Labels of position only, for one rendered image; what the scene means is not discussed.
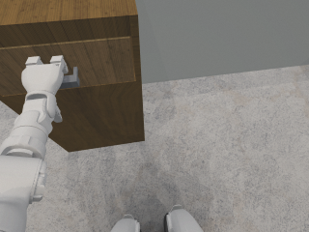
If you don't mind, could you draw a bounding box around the left robot forearm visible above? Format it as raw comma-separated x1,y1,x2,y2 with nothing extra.
0,90,56,161

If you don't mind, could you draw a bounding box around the robot left upper arm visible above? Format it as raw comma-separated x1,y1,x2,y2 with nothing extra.
0,155,47,232

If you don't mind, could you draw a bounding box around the cabinet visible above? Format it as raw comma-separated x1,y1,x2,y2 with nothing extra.
0,0,145,153

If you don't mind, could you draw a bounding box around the handle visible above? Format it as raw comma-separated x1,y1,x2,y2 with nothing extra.
59,67,80,89

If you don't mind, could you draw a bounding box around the robot left thigh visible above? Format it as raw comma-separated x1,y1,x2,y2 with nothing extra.
110,218,140,232

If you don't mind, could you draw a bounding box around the robot left hand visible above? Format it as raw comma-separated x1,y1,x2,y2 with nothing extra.
21,55,69,123

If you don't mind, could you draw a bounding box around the drawer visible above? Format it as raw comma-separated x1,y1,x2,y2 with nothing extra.
0,36,134,96

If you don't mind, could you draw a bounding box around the right robot shin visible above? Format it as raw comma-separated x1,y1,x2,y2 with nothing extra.
170,205,183,213

